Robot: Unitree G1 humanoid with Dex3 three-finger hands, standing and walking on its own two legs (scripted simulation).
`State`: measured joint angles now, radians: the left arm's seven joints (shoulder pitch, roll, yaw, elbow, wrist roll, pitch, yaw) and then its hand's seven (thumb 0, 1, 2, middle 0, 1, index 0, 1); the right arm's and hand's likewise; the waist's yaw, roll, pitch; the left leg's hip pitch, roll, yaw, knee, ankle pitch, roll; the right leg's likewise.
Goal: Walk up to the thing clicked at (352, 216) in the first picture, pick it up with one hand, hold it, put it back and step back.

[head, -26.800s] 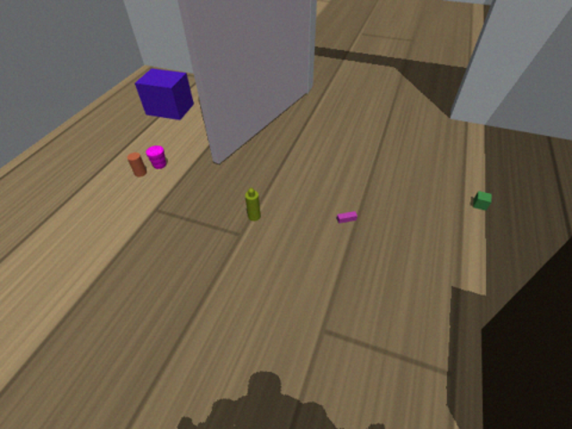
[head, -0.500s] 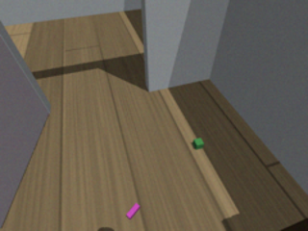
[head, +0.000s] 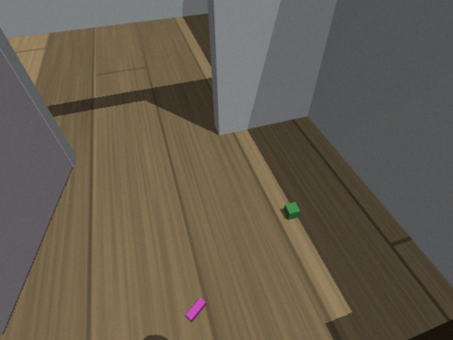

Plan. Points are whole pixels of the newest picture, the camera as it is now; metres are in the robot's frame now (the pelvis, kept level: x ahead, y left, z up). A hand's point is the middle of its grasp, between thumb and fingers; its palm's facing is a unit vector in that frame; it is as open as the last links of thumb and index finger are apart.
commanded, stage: stand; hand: left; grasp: from above
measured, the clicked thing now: (196, 309) +0.39 +0.18 -0.77
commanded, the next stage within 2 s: rise first in 0.82 s
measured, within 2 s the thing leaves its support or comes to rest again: neither
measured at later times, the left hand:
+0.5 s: hand out of the picture +0.06 +0.25 -0.16, palm faces -0.02 -0.94 -0.34, open 7.4 cm
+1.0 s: hand out of the picture +0.08 +0.25 -0.16, palm faces +0.04 -0.94 -0.34, open 7.4 cm
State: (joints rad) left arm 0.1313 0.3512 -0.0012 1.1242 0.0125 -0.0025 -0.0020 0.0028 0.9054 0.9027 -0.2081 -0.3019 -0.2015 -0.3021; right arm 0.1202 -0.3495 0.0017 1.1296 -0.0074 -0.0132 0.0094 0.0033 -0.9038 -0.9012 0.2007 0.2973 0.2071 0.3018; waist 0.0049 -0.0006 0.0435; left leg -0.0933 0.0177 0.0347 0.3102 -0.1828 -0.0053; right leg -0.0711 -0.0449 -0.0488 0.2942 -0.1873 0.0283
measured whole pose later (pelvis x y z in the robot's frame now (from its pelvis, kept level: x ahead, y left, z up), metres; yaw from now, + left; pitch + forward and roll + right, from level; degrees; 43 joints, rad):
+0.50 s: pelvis +0.00 +0.00 +0.00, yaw +0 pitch -2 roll +0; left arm 0.13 0.35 0.00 1.13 0.01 0.00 0.00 0.00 0.91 0.90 -0.21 -0.30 -0.20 -0.30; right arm 0.12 -0.35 0.00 1.13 -0.01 -0.01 0.01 0.00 -0.90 -0.90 0.20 0.30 0.21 0.30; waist 0.01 0.00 0.04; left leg -0.10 0.02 0.03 0.31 -0.18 -0.01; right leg -0.07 -0.04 -0.05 0.30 -0.19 0.03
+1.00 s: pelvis +0.00 +0.00 +0.00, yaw +1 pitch +0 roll +0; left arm 0.10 0.33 0.02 1.07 -0.02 -0.02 0.02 0.01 0.88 0.90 -0.23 -0.32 -0.21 -0.34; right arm 0.16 -0.34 0.01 1.00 0.04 -0.03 -0.02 0.00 -0.90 -0.90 0.20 0.30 0.21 0.30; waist 0.00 0.00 0.04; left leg -0.18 0.02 0.02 0.38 -0.21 0.00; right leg -0.15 -0.05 -0.06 0.36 -0.21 0.02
